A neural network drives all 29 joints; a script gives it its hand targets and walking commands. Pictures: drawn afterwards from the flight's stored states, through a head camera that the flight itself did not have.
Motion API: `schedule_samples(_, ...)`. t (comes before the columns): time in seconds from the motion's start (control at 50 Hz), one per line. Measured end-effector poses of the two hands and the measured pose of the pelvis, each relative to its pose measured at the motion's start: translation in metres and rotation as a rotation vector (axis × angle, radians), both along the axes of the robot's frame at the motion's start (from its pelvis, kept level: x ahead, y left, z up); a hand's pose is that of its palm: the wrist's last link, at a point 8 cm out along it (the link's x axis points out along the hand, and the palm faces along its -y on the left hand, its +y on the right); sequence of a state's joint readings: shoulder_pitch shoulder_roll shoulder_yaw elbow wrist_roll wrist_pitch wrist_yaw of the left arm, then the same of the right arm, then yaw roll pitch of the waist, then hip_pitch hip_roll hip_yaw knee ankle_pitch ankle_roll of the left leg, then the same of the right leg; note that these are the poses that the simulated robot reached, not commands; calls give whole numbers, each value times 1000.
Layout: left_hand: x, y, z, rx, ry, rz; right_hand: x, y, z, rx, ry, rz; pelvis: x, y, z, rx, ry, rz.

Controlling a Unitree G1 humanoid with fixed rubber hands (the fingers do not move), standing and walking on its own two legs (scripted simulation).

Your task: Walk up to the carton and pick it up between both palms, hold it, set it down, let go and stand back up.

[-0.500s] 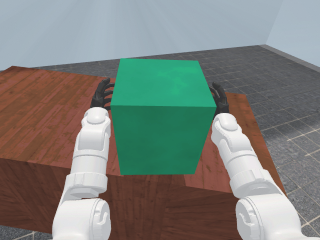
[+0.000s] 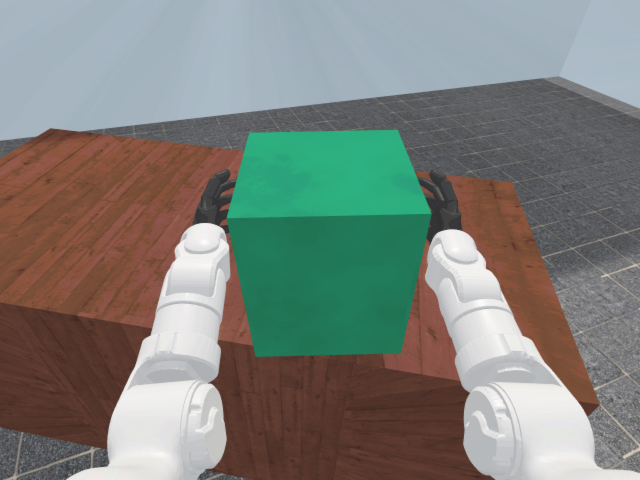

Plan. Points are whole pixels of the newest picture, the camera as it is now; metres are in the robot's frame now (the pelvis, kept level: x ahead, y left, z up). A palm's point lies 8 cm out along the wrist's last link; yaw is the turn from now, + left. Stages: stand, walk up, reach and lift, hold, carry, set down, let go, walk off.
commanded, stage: set down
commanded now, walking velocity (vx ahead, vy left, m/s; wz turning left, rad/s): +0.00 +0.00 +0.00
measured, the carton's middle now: (325, 244) +0.42 +0.00 +0.11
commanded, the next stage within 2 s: none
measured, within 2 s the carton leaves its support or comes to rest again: neither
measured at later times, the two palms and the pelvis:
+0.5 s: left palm (235, 234) +0.43 +0.12 +0.12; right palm (448, 248) +0.39 -0.17 +0.12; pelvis +0.02 +0.00 +0.00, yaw -1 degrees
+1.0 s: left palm (235, 244) +0.44 +0.13 +0.10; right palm (443, 252) +0.40 -0.17 +0.11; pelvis +0.03 +0.00 +0.00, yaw -1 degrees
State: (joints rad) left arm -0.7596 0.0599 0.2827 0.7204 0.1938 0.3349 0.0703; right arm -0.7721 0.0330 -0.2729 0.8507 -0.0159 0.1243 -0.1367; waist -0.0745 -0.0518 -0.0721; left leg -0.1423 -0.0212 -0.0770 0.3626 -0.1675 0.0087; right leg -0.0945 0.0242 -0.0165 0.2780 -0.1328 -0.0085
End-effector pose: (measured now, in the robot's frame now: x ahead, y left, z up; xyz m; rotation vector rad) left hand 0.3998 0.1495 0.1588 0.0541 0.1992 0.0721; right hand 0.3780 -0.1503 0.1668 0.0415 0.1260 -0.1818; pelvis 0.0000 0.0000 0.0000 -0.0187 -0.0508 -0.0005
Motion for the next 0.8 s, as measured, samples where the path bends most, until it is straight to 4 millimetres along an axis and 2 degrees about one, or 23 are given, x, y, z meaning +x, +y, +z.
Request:
schedule_samples(0.14,9,1,-7,-4,27,-4,9,2,-1,2,23,-5,3,-2,0,2,11,1)
schedule_samples(0.3,26,-14,-15,-4,29,-43,13,-12,-14,-4,24,-45,13,-4,0,1,21,-12)
schedule_samples(0.46,34,-25,-32,3,40,-56,16,-23,-36,-6,33,-59,21,-1,1,0,25,-22)
schedule_samples(0.62,32,-22,-58,6,90,-45,18,-21,-61,9,74,-51,27,0,0,1,59,-14)
schedule_samples(0.8,36,-16,-56,-1,65,-34,25,-16,-58,16,45,-41,28,0,0,-2,102,-1)
